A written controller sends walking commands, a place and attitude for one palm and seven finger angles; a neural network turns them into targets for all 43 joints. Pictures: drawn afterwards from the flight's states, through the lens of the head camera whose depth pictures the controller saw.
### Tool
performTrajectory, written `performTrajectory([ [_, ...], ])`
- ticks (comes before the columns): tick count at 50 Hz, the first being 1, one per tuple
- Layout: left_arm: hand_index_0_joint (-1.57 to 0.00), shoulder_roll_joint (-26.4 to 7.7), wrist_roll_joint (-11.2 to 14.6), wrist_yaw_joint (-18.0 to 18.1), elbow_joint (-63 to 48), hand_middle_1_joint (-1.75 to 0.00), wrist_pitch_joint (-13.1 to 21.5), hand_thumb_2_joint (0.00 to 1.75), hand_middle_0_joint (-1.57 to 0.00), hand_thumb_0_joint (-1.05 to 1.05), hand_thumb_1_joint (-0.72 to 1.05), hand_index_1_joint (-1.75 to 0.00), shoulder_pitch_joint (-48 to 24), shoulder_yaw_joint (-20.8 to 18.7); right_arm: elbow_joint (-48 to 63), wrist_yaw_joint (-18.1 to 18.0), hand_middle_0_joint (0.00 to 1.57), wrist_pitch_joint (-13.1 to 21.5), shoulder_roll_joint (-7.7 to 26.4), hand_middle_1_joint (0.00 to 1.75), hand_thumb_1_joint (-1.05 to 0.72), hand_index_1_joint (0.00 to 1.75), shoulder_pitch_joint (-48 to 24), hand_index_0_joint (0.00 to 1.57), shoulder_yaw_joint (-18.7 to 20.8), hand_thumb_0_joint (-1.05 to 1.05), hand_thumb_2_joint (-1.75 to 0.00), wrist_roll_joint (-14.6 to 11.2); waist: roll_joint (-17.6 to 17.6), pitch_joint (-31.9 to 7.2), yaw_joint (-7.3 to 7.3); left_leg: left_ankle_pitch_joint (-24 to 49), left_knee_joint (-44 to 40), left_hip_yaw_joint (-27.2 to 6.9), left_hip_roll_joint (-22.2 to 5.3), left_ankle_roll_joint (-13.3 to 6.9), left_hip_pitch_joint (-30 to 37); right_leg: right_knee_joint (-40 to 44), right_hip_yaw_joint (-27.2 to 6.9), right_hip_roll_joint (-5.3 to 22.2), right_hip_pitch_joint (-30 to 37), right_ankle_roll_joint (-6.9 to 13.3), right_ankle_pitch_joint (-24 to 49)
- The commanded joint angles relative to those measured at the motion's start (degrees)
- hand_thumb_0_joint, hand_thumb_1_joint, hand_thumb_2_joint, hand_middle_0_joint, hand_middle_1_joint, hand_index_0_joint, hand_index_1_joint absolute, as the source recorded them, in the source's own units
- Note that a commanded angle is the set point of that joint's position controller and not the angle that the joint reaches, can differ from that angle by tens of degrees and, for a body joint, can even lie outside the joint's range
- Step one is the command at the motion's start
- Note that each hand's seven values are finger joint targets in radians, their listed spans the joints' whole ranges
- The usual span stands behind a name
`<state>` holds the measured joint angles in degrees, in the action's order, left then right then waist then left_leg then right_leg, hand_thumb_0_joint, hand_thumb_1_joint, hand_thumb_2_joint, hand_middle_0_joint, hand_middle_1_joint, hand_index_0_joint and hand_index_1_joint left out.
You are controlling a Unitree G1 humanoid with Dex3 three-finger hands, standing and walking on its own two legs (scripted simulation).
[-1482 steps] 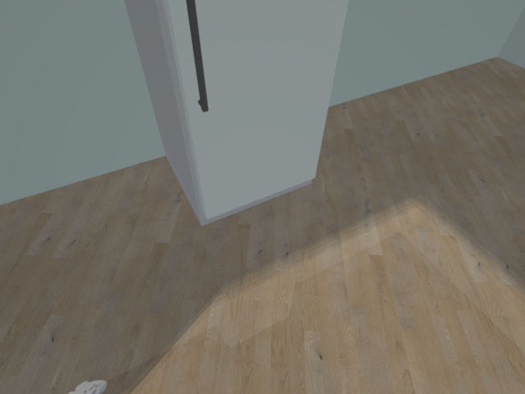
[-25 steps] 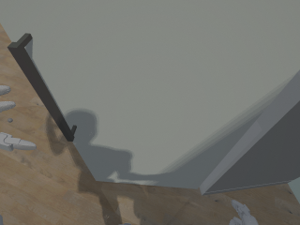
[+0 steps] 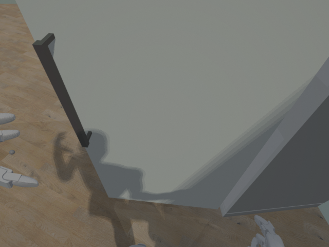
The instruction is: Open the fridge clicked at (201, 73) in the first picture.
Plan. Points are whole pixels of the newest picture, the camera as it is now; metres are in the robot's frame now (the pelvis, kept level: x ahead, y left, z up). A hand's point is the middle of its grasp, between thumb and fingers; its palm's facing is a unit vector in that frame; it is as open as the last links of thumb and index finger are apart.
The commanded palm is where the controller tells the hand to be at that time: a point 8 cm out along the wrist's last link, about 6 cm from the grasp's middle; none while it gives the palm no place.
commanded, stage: slip the hand off the handle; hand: left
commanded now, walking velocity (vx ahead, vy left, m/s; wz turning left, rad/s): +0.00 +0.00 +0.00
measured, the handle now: (71, 101) +0.42 +0.30 +0.11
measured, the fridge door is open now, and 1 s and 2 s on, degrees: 78 78 78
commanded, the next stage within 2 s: draw the hand back to the body in 0.16 s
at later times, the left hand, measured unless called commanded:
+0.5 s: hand (18, 157) +0.24 +0.32 +0.13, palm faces +0.13 -0.99 -0.10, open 14.7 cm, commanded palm +0.19 +0.37 +0.14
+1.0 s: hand (14, 164) +0.22 +0.31 +0.14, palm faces +0.46 -0.82 -0.34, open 13.5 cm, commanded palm +0.17 +0.34 +0.17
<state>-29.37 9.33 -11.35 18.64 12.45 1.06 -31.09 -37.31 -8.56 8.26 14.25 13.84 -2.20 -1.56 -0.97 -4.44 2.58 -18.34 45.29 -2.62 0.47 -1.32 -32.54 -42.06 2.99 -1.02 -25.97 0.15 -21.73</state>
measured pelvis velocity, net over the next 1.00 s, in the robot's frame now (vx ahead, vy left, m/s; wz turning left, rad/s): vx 0.02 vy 0.01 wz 0.01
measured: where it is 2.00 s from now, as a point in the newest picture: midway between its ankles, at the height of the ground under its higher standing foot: outside the picture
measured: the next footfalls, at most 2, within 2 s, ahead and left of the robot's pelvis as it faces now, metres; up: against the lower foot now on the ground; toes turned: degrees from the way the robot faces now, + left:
none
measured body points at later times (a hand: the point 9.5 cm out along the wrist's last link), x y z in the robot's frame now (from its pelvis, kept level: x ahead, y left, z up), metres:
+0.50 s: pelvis +0.02 +0.00 +0.01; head +0.02 +0.01 +0.46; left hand +0.22 +0.37 +0.14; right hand +0.20 -0.24 -0.06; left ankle +0.05 +0.10 -0.71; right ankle +0.00 -0.12 -0.71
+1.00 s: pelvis +0.02 +0.01 +0.02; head +0.01 +0.01 +0.47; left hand +0.19 +0.35 +0.16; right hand +0.21 -0.21 -0.05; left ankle +0.05 +0.10 -0.71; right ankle +0.00 -0.12 -0.71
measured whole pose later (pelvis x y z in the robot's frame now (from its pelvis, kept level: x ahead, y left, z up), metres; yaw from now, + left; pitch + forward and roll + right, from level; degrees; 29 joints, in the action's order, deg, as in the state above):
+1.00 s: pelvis +0.02 +0.01 +0.02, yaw +1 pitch +0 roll -2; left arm -21.9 7.8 2.5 -14.2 1.4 21.7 -23.1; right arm -35.8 -6.4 15.2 13.8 13.5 -3.2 -1.1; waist -1.7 -1.7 3.9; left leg -16.4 36.8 -2.3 1.7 -1.9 -20.6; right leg -33.0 2.6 0.2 -13.8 -0.5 -19.5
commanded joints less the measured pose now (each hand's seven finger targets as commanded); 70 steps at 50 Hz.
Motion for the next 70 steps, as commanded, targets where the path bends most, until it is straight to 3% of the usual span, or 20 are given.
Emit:
performTrajectory([
  [1, -0.25, -19.06, 2.38, 0.13, -13.29, -1.15, 3.94, 0.20, -0.25, 0.00, -0.55, -1.15, -7.19, -7.35, 8.34, -0.78, 0.20, 4.30, 8.17, 0.30, -0.90, 0.30, -4.08, 0.20, 3.04, 0.00, -0.90, 0.21, -6.78, -8.04, 1.03, -1.90, -9.72, -1.53, 0.63, -0.70, 9.76, 8.16, -0.78, -0.95, -1.76, 1.27, -0.45],
  [8, -0.25, -17.34, 4.65, -0.01, -16.36, -1.15, 2.89, 0.20, -0.25, 0.00, -0.55, -1.15, 6.14, -10.18, 9.45, 0.45, 0.20, 4.98, 8.15, 0.30, -0.90, 0.30, -3.38, 0.20, 3.55, 0.00, -0.90, 0.29, -4.24, -7.78, 2.55, 5.27, -8.19, -0.46, 0.95, -0.69, 9.55, 7.63, -0.06, -1.00, 0.37, 1.26, 4.85],
  [14, -0.25, -16.97, 4.53, -0.64, -20.33, -1.15, 4.49, 0.20, -0.25, 0.00, -0.55, -1.15, -3.62, -8.24, 7.97, -0.51, 0.20, 6.03, 8.39, 0.30, -0.90, 0.30, -3.41, 0.20, 3.58, 0.00, -0.90, 0.27, -6.21, -6.29, -0.19, 4.10, -7.25, -0.72, 1.05, -0.76, 10.66, 7.36, -0.56, -0.96, -3.22, 1.06, 3.62],
  [15, -0.25, -10.96, 11.73, -7.43, -17.53, -1.15, 2.63, 0.20, -0.25, 0.00, -0.55, -1.15, -4.34, -2.94, 8.08, -1.24, 0.20, 7.24, 9.11, 0.30, -0.90, 0.30, -3.75, 0.20, 2.92, 0.00, -0.90, -1.53, -6.36, -8.48, -2.86, 3.47, -8.20, -1.18, 0.46, -0.46, 13.38, 8.76, -1.23, -0.64, -0.45, 1.10, 4.26],
  [16, -0.25, -14.96, 12.95, -10.52, -19.98, -1.15, 2.34, 0.20, -0.25, 0.00, -0.55, -1.15, -7.59, -5.29, 7.69, -2.06, 0.20, 8.21, 9.15, 0.30, -0.90, 0.30, -4.12, 0.20, 2.93, 0.00, -0.90, -1.97, -5.84, -9.56, -1.72, 4.14, -8.02, -1.53, 0.45, -0.84, 14.10, 9.39, -1.42, -0.82, 1.45, 1.03, 5.18],
  [19, -0.25, -16.85, 15.04, -15.32, -23.50, -1.15, 0.46, 0.20, -0.25, 0.00, -0.55, -1.15, -8.71, -5.58, 7.52, -3.15, 0.20, 10.58, 9.20, 0.30, -0.90, 0.30, -4.36, 0.20, 2.29, 0.00, -0.90, -1.69, -7.48, -13.20, -1.29, 9.72, -8.16, -1.67, 0.71, -1.27, 17.82, 9.42, -1.59, -0.49, 4.89, 1.26, 11.51],
  [27, -0.25, -21.20, 18.79, -24.98, -17.36, -1.15, -7.42, 0.20, -0.25, 0.00, -0.55, -1.15, 5.61, -12.80, 11.39, 0.08, 0.20, 12.21, 8.83, 0.30, -0.90, 0.30, -5.31, 0.20, 1.47, 0.00, -0.90, -2.34, -5.26, -5.43, 1.82, 14.42, -11.52, -2.14, 0.37, -0.57, 15.81, 10.67, -0.41, -0.86, 7.49, 1.19, 16.63],
  [28, -0.25, -21.23, 19.46, -24.21, -17.07, -1.15, -8.51, 0.20, -0.25, 0.00, -0.55, -1.15, 8.34, -14.57, 12.08, 0.74, 0.20, 12.15, 8.74, 0.30, -0.90, 0.30, -5.22, 0.20, 1.57, 0.00, -0.90, -2.21, -4.94, -5.82, 2.88, 15.09, -11.46, -1.97, 0.49, -0.44, 15.54, 10.75, -0.27, -0.94, 8.49, 1.31, 16.95],
  [34, -0.25, -13.01, 21.67, -20.74, -24.02, -1.15, -10.91, 0.20, -0.25, 0.00, -0.55, -1.15, 14.01, -10.89, 14.74, 2.62, 0.20, 12.38, 8.95, 0.30, -0.90, 0.30, -4.97, 0.20, 2.46, 0.00, -0.90, -2.80, -3.61, -6.20, 1.71, 14.12, -10.55, -1.15, 0.07, 0.04, 16.82, 10.65, -0.06, -0.90, 5.78, 0.65, 16.86],
  [39, -0.24, -13.42, 19.30, -18.85, -31.97, -1.04, -9.32, 0.29, -0.24, 0.00, -0.37, -1.04, 4.44, -6.96, 13.44, 1.28, 0.20, 13.22, 9.42, 0.30, -0.90, 0.30, -4.71, 0.20, 2.55, 0.00, -0.90, -2.67, -6.09, -5.23, -0.42, 9.19, -11.20, -2.04, -0.05, -0.54, 17.97, 11.83, -0.81, -0.69, 3.97, 0.74, 10.80],
  [40, -0.24, -21.69, 5.86, -4.25, -36.54, -1.02, -7.22, 0.31, -0.24, 0.00, -0.33, -1.02, -2.24, -8.49, 12.08, 2.07, 0.20, 12.07, 9.08, 0.30, -0.90, 0.30, -4.52, 0.20, 2.61, 0.00, -0.90, 0.11, -7.36, -2.00, 1.55, 6.86, -12.21, -2.32, 0.85, -0.33, 14.81, 15.35, -2.74, -0.28, 4.76, 1.55, 7.71],
  [41, -0.24, -12.05, 4.65, 2.24, -35.13, -1.00, -7.67, 0.32, -0.24, 0.00, -0.30, -1.00, 3.99, -2.77, 11.97, 2.15, 0.20, 11.84, 8.41, 0.30, -0.90, 0.30, -4.85, 0.20, 2.40, 0.00, -0.90, 0.38, -6.57, 0.02, -0.25, 3.00, -14.60, -2.96, 0.21, 0.47, 14.97, 15.12, -1.44, 0.77, 4.04, 1.51, 5.46],
  [42, -0.24, -7.32, 3.79, 5.70, -35.32, -0.98, -8.53, 0.34, -0.24, 0.00, -0.26, -0.98, 7.18, 0.71, 12.11, 2.06, 0.20, 11.60, 8.05, 0.30, -0.90, 0.30, -5.05, 0.20, 2.12, 0.00, -0.90, 0.17, -4.94, 2.35, -0.41, -1.76, -16.17, -4.06, -0.16, 0.70, 14.37, 14.53, -0.91, 0.90, 3.06, 1.32, 3.51],
  [45, -0.24, -9.05, -0.63, 13.77, -47.76, -0.92, -6.58, 0.39, -0.24, 0.00, -0.15, -0.92, 7.77, 0.77, 10.96, 1.58, 0.20, 10.51, 7.16, 0.30, -0.90, 0.30, -5.89, 0.20, 2.13, 0.00, -0.90, 0.45, -11.88, -2.86, 0.51, -4.87, -18.21, -4.31, -0.41, 0.31, 18.06, 14.53, -1.71, 1.80, 7.11, 1.79, 3.06],
  [48, -0.23, -10.12, -3.03, 18.42, -51.07, -0.85, -5.32, 0.44, -0.23, 0.00, -0.04, -0.85, 12.73, -0.86, 9.52, 1.42, 0.20, 10.24, 6.91, 0.30, -0.90, 0.30, -6.11, 0.20, 2.07, 0.00, -0.90, 0.87, -9.45, -4.82, 1.24, -3.09, -19.65, -4.73, -1.12, 0.23, 18.72, 14.49, -1.42, 1.71, 10.27, 1.94, 4.59],
  [53, -0.23, -5.92, -3.97, 20.01, -43.05, -0.75, -6.02, 0.53, -0.23, 0.00, 0.14, -0.75, 17.67, 0.33, 8.38, 1.42, 0.20, 7.44, 6.09, 0.30, -0.90, 0.30, -7.07, 0.20, 2.44, 0.00, -0.90, 0.59, -1.74, 0.35, 0.97, 3.54, -19.66, -2.08, -1.45, -0.03, 18.63, 16.08, -1.25, 1.67, 11.16, 1.52, 7.03],
  [58, -0.22, -2.80, -4.22, 19.15, -41.78, -0.64, -6.18, 0.62, -0.22, 0.00, 0.32, -0.64, 18.76, 3.30, 8.68, 2.09, 0.20, 4.88, 5.92, 0.30, -0.90, 0.30, -8.18, 0.20, 2.76, 0.00, -0.90, 0.58, 0.16, 1.58, 1.14, 10.16, -19.64, -0.84, -1.75, -0.27, 21.36, 16.94, -0.97, 2.02, 12.34, 0.99, 10.91],
  [63, -0.21, -4.95, -4.66, 19.32, -49.85, -0.53, -5.59, 0.71, -0.21, 0.00, 0.50, -0.53, 18.37, 2.71, 9.41, 2.55, 0.20, 4.60, 5.66, 0.30, -0.90, 0.30, -8.89, 0.20, 2.79, 0.00, -0.90, 1.10, -1.54, -4.06, 1.91, 18.12, -19.50, -0.34, -1.48, -0.45, 25.58, 17.01, -1.15, 2.30, 16.09, 0.94, 17.20],
  [68, -0.21, -5.93, -4.78, 19.64, -52.87, -0.43, -5.55, 0.80, -0.21, 0.00, 0.68, -0.43, 18.97, 1.46, 9.26, 2.45, 0.20, 4.22, 4.95, 0.30, -0.90, 0.30, -9.18, 0.20, 2.69, 0.00, -0.90, 1.16, -2.27, -1.85, 2.07, 20.07, -19.64, 0.67, -0.99, -0.36, 25.67, 18.12, -1.16, 2.24, 16.73, 0.90, 20.07],
  [70, -0.21, -4.64, -4.85, 19.55, -54.09, -0.38, -5.39, 0.83, -0.21, 0.00, 0.75, -0.38, 18.68, 2.65, 9.35, 2.62, 0.20, 3.90, 4.32, 0.30, -0.90, 0.30, -8.92, 0.20, 2.48, 0.00, -0.90, 1.17, -6.12, -1.53, 1.84, 21.31, -19.74, 0.97, -0.93, 0.00, 26.60, 18.06, -1.19, 2.46, 16.91, 0.94, 20.95],
])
